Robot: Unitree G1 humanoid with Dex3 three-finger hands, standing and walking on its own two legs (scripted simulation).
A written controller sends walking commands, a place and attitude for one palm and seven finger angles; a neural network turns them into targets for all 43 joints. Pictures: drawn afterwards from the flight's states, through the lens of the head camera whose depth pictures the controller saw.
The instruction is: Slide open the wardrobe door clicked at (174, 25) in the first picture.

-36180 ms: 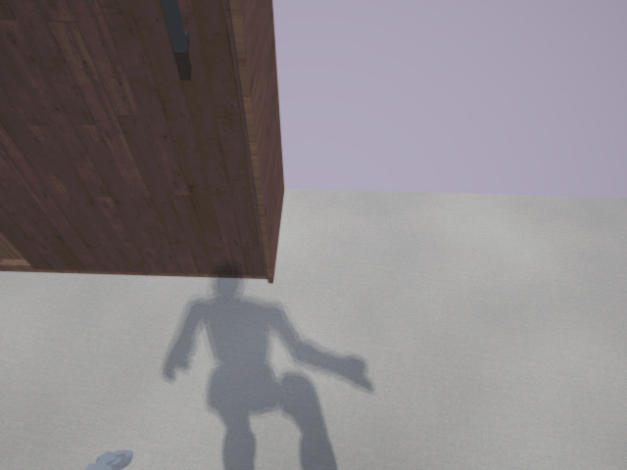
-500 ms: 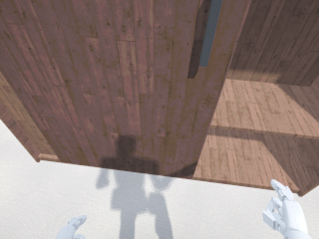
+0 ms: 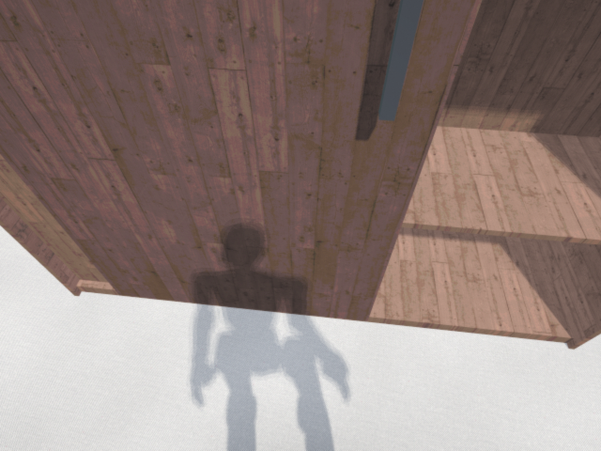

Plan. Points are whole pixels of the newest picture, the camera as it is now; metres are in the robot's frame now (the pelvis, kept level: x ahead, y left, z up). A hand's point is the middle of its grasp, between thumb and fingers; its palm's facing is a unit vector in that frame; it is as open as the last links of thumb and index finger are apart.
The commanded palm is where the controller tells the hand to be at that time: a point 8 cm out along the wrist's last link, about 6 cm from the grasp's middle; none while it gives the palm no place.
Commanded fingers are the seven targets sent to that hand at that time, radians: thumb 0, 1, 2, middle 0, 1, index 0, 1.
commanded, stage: let the arm hang, fingers relaxed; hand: right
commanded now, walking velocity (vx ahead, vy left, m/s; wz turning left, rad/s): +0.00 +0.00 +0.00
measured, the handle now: (401, 34) +0.58 -0.09 +0.25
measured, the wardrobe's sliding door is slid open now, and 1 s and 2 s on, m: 0.70 0.70 0.70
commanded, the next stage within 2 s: look to check the result in 0.46 s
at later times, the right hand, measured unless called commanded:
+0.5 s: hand out of the picture +0.02 -0.17 -0.18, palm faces +0.00 +0.98 -0.18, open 7.3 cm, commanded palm none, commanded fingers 0.00 -0.90 -0.90 0.20 0.30 0.20 0.30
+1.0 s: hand out of the picture +0.04 -0.17 -0.17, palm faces -0.01 +0.98 -0.21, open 7.4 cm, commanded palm none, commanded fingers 0.00 -0.90 -0.90 0.20 0.30 0.20 0.30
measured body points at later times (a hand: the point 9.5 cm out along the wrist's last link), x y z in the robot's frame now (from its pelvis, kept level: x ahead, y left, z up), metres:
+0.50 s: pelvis +0.01 +0.00 +0.00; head +0.03 +0.00 +0.45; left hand +0.02 +0.23 -0.16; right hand +0.02 -0.22 -0.16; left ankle +0.00 +0.14 -0.74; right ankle -0.01 -0.09 -0.74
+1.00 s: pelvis +0.01 +0.01 +0.00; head +0.04 +0.01 +0.45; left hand +0.02 +0.24 -0.15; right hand +0.05 -0.23 -0.16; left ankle +0.00 +0.14 -0.74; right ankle -0.01 -0.09 -0.74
